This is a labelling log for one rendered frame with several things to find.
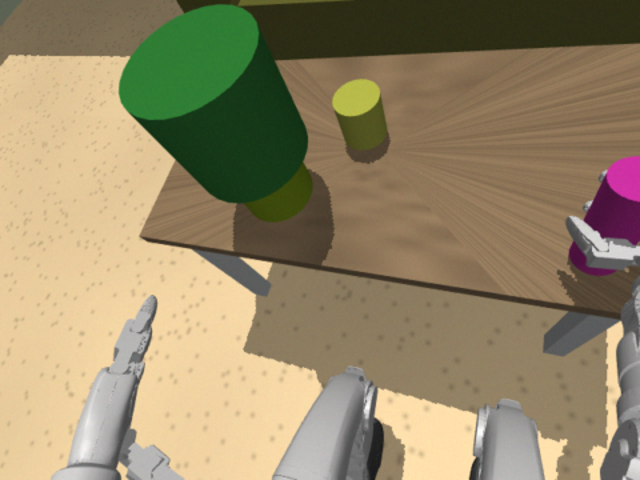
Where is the right robot arm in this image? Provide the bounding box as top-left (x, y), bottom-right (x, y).
top-left (600, 276), bottom-right (640, 480)

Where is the left robot foot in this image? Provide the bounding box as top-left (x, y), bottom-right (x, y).
top-left (367, 418), bottom-right (384, 480)

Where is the potted plant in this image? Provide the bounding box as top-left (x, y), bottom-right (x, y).
top-left (119, 4), bottom-right (313, 222)

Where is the left robot hand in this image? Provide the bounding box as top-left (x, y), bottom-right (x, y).
top-left (67, 295), bottom-right (184, 480)

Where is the coffee table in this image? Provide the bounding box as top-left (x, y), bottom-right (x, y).
top-left (139, 43), bottom-right (640, 357)

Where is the sofa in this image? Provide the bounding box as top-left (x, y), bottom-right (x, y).
top-left (176, 0), bottom-right (640, 60)

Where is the left robot arm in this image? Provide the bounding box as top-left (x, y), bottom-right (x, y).
top-left (51, 463), bottom-right (121, 480)

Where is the right robot hand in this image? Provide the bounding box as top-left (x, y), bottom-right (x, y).
top-left (565, 170), bottom-right (640, 270)

